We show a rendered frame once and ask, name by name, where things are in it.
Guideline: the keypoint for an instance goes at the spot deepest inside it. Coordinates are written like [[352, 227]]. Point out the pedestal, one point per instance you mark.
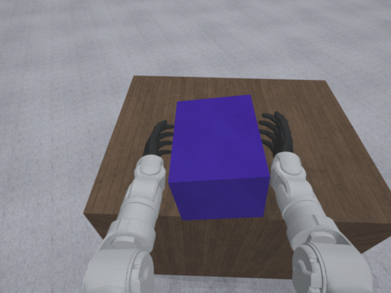
[[343, 176]]

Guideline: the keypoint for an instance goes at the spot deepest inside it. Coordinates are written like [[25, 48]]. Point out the left robot upper arm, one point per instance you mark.
[[126, 270]]

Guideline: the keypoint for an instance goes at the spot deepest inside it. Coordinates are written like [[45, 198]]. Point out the right robot hand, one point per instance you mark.
[[281, 138]]

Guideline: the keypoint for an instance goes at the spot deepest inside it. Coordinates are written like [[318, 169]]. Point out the carton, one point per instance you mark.
[[218, 168]]

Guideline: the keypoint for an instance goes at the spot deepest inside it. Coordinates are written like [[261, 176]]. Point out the left robot hand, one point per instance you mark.
[[153, 143]]

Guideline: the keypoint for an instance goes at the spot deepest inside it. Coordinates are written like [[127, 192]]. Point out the robot right forearm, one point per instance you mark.
[[299, 206]]

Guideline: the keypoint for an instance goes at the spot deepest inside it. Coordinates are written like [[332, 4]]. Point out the robot left forearm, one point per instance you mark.
[[135, 224]]

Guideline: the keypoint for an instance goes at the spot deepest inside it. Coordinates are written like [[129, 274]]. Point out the right robot upper arm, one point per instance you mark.
[[330, 268]]

